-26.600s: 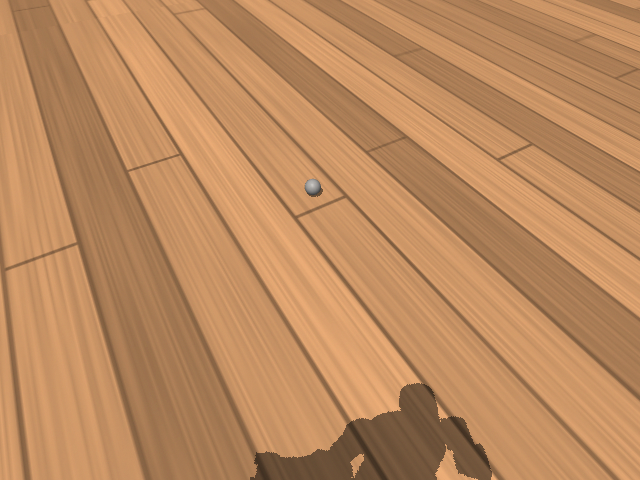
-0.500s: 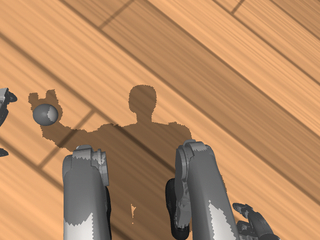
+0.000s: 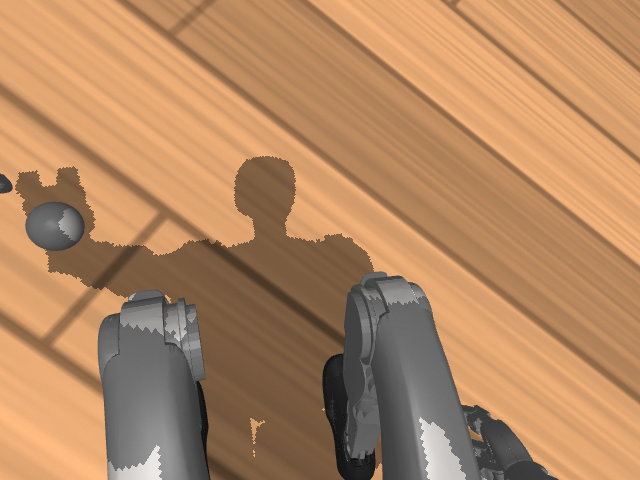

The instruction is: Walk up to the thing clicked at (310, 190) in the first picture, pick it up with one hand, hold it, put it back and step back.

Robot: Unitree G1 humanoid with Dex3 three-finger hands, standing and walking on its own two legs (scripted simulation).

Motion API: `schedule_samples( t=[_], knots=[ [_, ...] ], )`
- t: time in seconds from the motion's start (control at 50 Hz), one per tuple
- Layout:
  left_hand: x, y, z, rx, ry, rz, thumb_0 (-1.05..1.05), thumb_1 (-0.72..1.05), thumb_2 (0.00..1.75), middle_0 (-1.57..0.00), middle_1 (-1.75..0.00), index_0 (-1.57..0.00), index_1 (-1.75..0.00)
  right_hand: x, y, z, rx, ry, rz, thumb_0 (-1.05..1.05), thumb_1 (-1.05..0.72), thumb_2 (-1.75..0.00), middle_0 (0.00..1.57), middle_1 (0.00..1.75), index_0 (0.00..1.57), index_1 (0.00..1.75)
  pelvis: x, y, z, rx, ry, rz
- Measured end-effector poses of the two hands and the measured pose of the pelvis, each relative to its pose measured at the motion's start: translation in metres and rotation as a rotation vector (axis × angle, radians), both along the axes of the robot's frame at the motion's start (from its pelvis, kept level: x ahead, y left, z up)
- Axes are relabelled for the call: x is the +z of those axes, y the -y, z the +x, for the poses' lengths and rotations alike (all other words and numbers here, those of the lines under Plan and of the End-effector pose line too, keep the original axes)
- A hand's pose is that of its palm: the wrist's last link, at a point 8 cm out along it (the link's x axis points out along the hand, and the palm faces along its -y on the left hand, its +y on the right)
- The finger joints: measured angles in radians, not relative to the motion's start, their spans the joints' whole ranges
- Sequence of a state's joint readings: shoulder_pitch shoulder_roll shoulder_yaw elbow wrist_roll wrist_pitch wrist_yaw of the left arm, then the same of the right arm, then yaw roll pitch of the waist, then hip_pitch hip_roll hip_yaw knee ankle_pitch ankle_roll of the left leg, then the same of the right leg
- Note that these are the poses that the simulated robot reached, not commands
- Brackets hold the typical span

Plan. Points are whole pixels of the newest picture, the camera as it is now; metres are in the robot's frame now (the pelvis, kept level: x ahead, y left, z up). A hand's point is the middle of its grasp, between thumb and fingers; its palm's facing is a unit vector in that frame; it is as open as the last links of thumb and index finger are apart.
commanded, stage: rise first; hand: left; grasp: from above
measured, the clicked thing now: (56, 226) +0.45 +0.34 -0.29
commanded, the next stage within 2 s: approach in 0.30 s
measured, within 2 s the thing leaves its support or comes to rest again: neither
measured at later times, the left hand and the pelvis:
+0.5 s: hand out of the picture +0.39 +0.37 -0.18, palm faces -0.45 -0.12 -0.88, open 14.1 cm; pelvis +0.00 +0.00 -0.01, yaw -1 degrees
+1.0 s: hand (33, 195) +0.45 +0.33 -0.16, palm faces -0.48 -0.10 -0.87, open 14.1 cm; pelvis +0.00 +0.00 +0.00, yaw -1 degrees
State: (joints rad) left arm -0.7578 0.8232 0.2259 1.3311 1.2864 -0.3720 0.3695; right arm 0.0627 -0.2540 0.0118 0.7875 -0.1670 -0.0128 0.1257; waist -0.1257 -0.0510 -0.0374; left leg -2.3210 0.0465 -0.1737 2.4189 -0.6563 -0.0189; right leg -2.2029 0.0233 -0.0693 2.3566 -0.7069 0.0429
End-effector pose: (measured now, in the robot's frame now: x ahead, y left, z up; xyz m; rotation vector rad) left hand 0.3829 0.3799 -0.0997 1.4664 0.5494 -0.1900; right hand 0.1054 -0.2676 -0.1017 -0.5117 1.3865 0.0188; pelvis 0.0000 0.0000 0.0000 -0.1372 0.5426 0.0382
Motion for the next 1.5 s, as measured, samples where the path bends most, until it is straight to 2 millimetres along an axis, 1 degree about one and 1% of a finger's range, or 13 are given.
schedule_samples(
  t=[0.46,0.54,0.6,0.68,0.78,0.84,0.9,1.0,1.1,1.18,1.26,1.4,1.5],
  knots=[
    [-0.019,0.002,0.011,-0.004,-0.002,-0.016,0.0,-0.52,1.0,-0.08,-1.02,-0.08,-1.02,-0.005,0.004,-0.004,0.021,-0.038,-0.023,0.0,-0.9,-0.89,0.2,0.3,0.2,0.3,-0.01,-0.001,0.004,-0.009,0.005,-0.01],
    [-0.023,0.008,0.014,-0.028,-0.012,-0.011,0.0,-0.52,0.99,-0.08,-1.03,-0.08,-1.03,-0.005,0.003,-0.003,0.023,-0.036,-0.022,0.0,-0.9,-0.89,0.2,0.3,0.2,0.3,-0.011,-0.001,0.004,-0.007,0.003,-0.01],
    [-0.026,0.017,0.022,-0.059,-0.003,-0.011,0.0,-0.52,0.98,-0.08,-1.04,-0.08,-1.03,-0.003,0.001,-0.004,0.021,-0.031,-0.022,0.0,-0.9,-0.89,0.2,0.3,0.2,0.3,-0.011,-0.001,0.004,-0.007,0.0,-0.01],
    [-0.026,0.036,0.04,-0.094,0.033,-0.012,0.0,-0.51,0.98,-0.08,-1.04,-0.09,-1.03,-0.001,0.001,-0.007,0.012,-0.017,-0.022,0.0,-0.9,-0.89,0.2,0.3,0.2,0.3,-0.011,-0.001,0.005,-0.008,-0.007,-0.01],
    [-0.017,0.058,0.068,-0.086,0.095,0.0,0.0,-0.52,0.98,-0.08,-1.05,-0.09,-1.04,0.004,0.001,-0.016,-0.03,0.003,-0.019,0.0,-0.9,-0.89,0.2,0.3,0.2,0.3,-0.008,-0.001,0.005,-0.011,-0.017,-0.01],
    [-0.008,0.063,0.08,-0.052,0.093,0.018,0.0,-0.52,0.98,-0.08,-1.05,-0.09,-1.04,0.007,0.002,-0.026,-0.06,0.0,-0.011,0.0,-0.91,-0.89,0.2,0.3,0.2,0.3,-0.004,-0.001,0.005,-0.015,-0.024,-0.008],
    [-0.001,0.062,0.085,-0.021,0.051,0.036,0.0,-0.52,0.98,-0.08,-1.05,-0.09,-1.05,0.01,0.002,-0.036,-0.085,-0.011,-0.002,0.0,-0.91,-0.89,0.2,0.3,0.2,0.3,0.0,-0.001,0.004,-0.018,-0.028,-0.007],
    [-0.004,0.052,0.076,0.014,-0.046,0.027,0.0,-0.52,0.97,-0.08,-1.06,-0.09,-1.05,0.013,0.001,-0.053,-0.105,-0.049,0.007,0.0,-0.91,-0.89,0.2,0.3,0.2,0.3,0.004,-0.001,0.002,-0.019,-0.022,-0.008],
    [-0.022,0.036,0.047,0.014,-0.118,-0.025,0.0,-0.51,0.96,-0.08,-1.06,-0.09,-1.04,0.015,0.001,-0.061,-0.072,-0.103,0.001,0.0,-0.91,-0.89,0.2,0.3,0.2,0.3,0.003,-0.001,0.0,-0.018,-0.003,-0.013],
    [-0.038,0.026,0.025,-0.028,-0.115,-0.058,0.0,-0.5,0.95,-0.08,-1.05,-0.1,-1.04,0.013,0.002,-0.057,-0.019,-0.134,-0.019,0.0,-0.9,-0.89,0.2,0.3,0.2,0.3,-0.003,-0.001,-0.001,-0.015,0.016,-0.019],
    [-0.051,0.023,0.016,-0.07,-0.054,-0.073,0.0,-0.5,0.95,-0.08,-1.04,-0.1,-1.02,0.01,0.004,-0.043,0.032,-0.125,-0.049,0.0,-0.9,-0.89,0.2,0.3,0.2,0.3,-0.012,-0.002,-0.001,-0.012,0.032,-0.024],
    [-0.068,0.031,0.024,-0.075,0.032,-0.052,0.0,-0.51,0.98,-0.08,-1.0,-0.08,-1.0,0.004,0.003,-0.009,0.099,-0.027,-0.077,0.0,-0.89,-0.89,0.2,0.3,0.2,0.3,-0.025,-0.005,0.001,-0.018,0.048,-0.033],
    [-0.075,0.04,0.04,-0.041,0.042,-0.027,0.0,-0.52,1.0,-0.08,-0.99,-0.08,-0.99,0.001,-0.003,0.001,0.13,0.021,-0.059,0.0,-0.89,-0.89,0.2,0.3,0.2,0.3,-0.031,-0.006,0.003,-0.027,0.047,-0.039]
  ],
)
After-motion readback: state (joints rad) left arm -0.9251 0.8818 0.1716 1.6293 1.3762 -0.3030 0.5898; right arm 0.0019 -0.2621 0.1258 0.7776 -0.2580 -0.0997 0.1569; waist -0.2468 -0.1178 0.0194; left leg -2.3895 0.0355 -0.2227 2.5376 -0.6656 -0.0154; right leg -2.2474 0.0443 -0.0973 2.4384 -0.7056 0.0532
